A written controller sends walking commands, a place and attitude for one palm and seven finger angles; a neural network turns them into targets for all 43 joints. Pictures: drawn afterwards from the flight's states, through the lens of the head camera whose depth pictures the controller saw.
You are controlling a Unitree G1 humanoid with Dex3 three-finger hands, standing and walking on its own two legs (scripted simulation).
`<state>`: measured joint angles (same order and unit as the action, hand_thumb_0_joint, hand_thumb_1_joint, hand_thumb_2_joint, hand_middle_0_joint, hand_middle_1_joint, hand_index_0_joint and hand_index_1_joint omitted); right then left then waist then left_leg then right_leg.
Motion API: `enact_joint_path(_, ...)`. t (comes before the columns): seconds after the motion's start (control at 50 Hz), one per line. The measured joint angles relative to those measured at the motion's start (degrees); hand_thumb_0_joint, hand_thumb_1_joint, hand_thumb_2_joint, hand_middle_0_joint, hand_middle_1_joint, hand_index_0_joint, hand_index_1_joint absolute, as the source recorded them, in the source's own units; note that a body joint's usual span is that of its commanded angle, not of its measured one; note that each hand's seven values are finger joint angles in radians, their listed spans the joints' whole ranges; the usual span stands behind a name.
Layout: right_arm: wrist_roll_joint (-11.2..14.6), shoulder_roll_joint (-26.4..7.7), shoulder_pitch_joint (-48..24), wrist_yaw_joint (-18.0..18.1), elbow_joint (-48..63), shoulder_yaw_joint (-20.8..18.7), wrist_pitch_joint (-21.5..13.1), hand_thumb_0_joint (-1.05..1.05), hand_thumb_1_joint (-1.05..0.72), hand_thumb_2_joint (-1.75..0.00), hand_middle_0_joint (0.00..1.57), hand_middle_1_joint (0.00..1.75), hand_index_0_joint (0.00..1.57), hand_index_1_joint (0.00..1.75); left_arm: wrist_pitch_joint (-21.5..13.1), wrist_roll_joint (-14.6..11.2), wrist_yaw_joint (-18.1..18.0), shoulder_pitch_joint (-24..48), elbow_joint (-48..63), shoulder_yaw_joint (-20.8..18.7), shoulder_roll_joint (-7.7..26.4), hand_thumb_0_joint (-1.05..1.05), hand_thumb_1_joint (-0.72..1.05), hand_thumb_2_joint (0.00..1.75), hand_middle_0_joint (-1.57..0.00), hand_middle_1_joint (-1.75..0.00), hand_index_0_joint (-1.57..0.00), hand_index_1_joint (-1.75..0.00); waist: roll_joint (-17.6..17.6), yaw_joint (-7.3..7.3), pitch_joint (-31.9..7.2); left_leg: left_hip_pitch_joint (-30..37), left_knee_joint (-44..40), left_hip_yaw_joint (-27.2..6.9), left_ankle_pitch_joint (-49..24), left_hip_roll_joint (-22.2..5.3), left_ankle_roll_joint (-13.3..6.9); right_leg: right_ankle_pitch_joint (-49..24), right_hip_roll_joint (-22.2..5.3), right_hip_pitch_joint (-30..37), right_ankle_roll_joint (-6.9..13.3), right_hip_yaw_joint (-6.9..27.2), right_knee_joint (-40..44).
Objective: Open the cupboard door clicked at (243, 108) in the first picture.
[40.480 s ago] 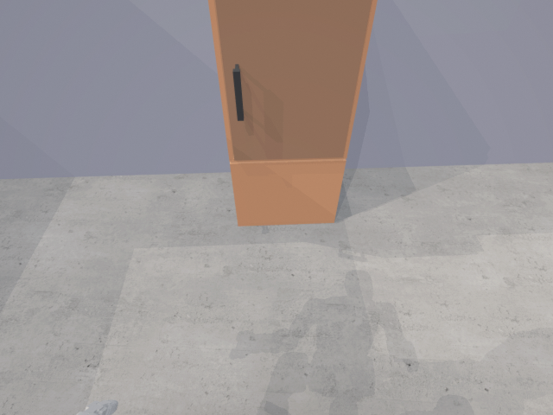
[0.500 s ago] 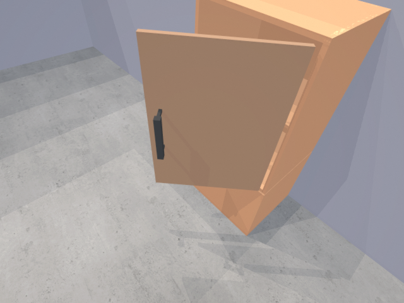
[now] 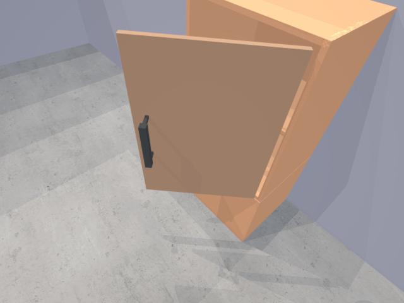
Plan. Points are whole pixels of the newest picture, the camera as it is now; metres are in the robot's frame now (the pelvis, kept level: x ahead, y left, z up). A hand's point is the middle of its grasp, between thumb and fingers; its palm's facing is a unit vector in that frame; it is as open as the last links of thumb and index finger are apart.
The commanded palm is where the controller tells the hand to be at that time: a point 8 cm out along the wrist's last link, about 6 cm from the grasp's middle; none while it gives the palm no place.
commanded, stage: come to a stop and stand still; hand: left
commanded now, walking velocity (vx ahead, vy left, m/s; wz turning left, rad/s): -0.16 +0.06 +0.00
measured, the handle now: (147, 142) +0.55 +0.20 -0.05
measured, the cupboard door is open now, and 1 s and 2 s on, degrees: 44 44 44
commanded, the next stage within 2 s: look again from close up in 1.72 s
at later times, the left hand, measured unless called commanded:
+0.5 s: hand out of the picture +0.02 +0.22 -0.17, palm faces +0.01 -0.96 -0.27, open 7.4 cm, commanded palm none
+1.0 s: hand out of the picture -0.11 +0.21 -0.18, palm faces +0.00 -0.98 -0.18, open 7.4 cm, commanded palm none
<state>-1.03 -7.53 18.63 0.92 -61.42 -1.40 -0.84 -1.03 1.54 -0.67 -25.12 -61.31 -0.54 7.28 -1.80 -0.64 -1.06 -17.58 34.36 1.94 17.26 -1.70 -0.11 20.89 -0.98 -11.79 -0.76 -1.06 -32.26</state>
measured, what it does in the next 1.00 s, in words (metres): shifts its weight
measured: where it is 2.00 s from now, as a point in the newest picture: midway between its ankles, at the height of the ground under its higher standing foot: outside the picture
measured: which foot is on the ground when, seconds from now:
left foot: down 0.00-1.00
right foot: down 0.00-1.00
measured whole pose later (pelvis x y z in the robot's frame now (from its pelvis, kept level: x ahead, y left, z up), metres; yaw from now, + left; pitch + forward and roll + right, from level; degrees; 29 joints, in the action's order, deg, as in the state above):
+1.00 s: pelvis -0.11 +0.03 -0.01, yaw -1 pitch -3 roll -1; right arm -1.5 -12.5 18.2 0.3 -57.1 -2.8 2.0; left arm 2.8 1.5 -0.7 -19.5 -59.1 -0.4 9.0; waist 1.2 1.0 2.1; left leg -23.1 37.2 2.7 18.9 0.6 -0.6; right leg 16.5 -0.7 -19.1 -0.7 2.7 -35.0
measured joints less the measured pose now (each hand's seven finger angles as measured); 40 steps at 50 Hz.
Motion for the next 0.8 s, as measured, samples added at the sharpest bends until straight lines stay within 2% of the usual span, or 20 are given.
enact_joint_path(0.12, 0.7, -0.4, -2.3, 1.1, -1.1, 0.6, -0.4, 0.02, -0.93, -0.90, 0.20, 0.29, 0.20, 0.30, -1.1, -0.6, -1.3, 2.7, 0.0, 0.6, -0.3, 0.01, 0.91, 0.90, -0.20, -0.30, -0.20, -0.30, -0.1, 0.09, 1.6, 1.9, -1.6, 0.1, -0.1, -0.1, 0.4, -0.5, 0.1, 1.7, 0.0, -0.1, 1.3)
enact_joint_path(0.24, 0.7, -0.9, -5.5, 1.3, 1.3, -0.3, 0.7, 0.01, -0.92, -0.90, 0.20, 0.29, 0.20, 0.30, 0.4, -0.3, -2.0, 6.3, 2.5, 0.2, 0.7, 0.01, 0.92, 0.90, -0.21, -0.30, -0.20, -0.30, -0.5, 0.17, 3.8, 2.1, -0.5, 1.4, -3.9, 0.1, -0.2, -4.2, -0.6, 0.8, -0.1, -0.1, -1.7)
enact_joint_path(0.32, 0.4, -1.6, -6.8, 1.0, 3.3, -0.9, 1.0, 0.01, -0.92, -0.90, 0.20, 0.29, 0.20, 0.30, 1.3, -0.4, -2.0, 7.8, 4.6, -0.5, 2.2, 0.02, 0.92, 0.90, -0.21, -0.30, -0.20, -0.30, 0.0, 0.20, 4.1, 2.3, -1.0, 2.1, -2.6, 0.2, -1.0, -3.7, -0.9, 0.3, -0.1, -0.1, -2.4)
enact_joint_path(0.38, 0.5, -1.9, -8.1, 0.8, 4.1, -0.9, 1.3, 0.01, -0.91, -0.90, 0.20, 0.29, 0.20, 0.30, 1.3, -0.4, -2.4, 9.5, 5.6, -0.8, 3.3, 0.01, 0.92, 0.90, -0.21, -0.30, -0.20, -0.30, 0.2, -0.18, 4.5, 0.7, 0.0, 2.6, -0.3, 0.5, -1.3, -0.3, -1.3, 0.1, -1.1, 0.3, -0.8)
enact_joint_path(0.42, 0.5, -2.5, -8.7, 0.2, 6.0, -0.8, 1.5, 0.01, -0.91, -0.90, 0.20, 0.29, 0.20, 0.30, 1.0, -0.4, -2.5, 10.3, 6.1, -0.4, 3.5, 0.01, 0.92, 0.90, -0.20, -0.30, -0.20, -0.30, 1.5, -0.04, 5.2, -0.8, 2.2, 2.9, -0.5, -0.1, -1.5, -1.2, -0.9, -1.1, -1.6, 0.7, -1.6)
enact_joint_path(0.46, 0.2, -2.9, -8.2, -0.2, 7.6, -0.7, 1.1, 0.01, -0.91, -0.90, 0.20, 0.29, 0.20, 0.30, 1.3, -0.3, -2.3, 10.9, 6.3, 0.0, 3.8, 0.01, 0.92, 0.90, -0.20, -0.30, -0.20, -0.30, 2.6, 0.61, 5.1, -1.2, 2.8, 2.9, -0.8, 0.3, -2.2, -1.4, -1.2, -1.8, -1.1, 0.7, -3.0)
enact_joint_path(0.52, 0.1, -3.1, -7.0, -0.5, 8.6, -0.2, 1.3, 0.01, -0.91, -0.90, 0.20, 0.29, 0.20, 0.30, 2.0, -0.3, -1.9, 11.4, 6.6, 0.2, 4.1, 0.01, 0.91, 0.90, -0.20, -0.30, -0.20, -0.30, 4.2, 0.67, 4.2, -1.2, 2.6, 3.0, -1.8, 0.9, -2.9, -0.5, -1.3, -2.2, 0.1, 1.4, -4.1)
enact_joint_path(0.6, -0.1, -3.6, -6.1, -0.8, 8.6, -0.5, 2.3, 0.00, -0.93, -0.90, 0.20, 0.29, 0.20, 0.30, 2.1, 0.0, -1.2, 10.6, 7.0, 0.6, 4.2, 0.01, 0.91, 0.90, -0.20, -0.30, -0.20, -0.30, 5.5, 0.67, 2.6, -1.0, 0.3, 3.3, -3.6, 1.9, -3.0, -1.7, -1.5, -2.9, -0.2, 2.6, -3.7)
enact_joint_path(0.68, -0.5, -4.2, -4.9, -1.4, 8.5, -0.4, 2.7, 0.00, -0.93, -0.90, 0.20, 0.29, 0.20, 0.30, 2.4, 0.1, -0.8, 9.0, 7.0, 0.9, 4.1, 0.01, 0.91, 0.90, -0.20, -0.30, -0.20, -0.30, 5.5, 0.92, 1.5, -1.6, -2.5, 3.4, -3.2, 2.6, -2.8, 0.5, -1.3, -4.5, 0.1, 3.9, -2.9)
enact_joint_path(0.8, -0.6, -4.6, -2.6, -1.3, 6.6, -0.3, 2.6, 0.00, -0.92, -0.90, 0.20, 0.29, 0.20, 0.30, 2.4, 0.0, -0.2, 7.3, 5.7, 0.7, 3.6, 0.01, 0.91, 0.90, -0.20, -0.30, -0.20, -0.30, 4.8, 0.93, 2.2, -2.4, -5.0, 3.0, -5.1, 2.7, -2.8, -0.8, -0.4, -5.8, 1.0, 5.0, -1.9)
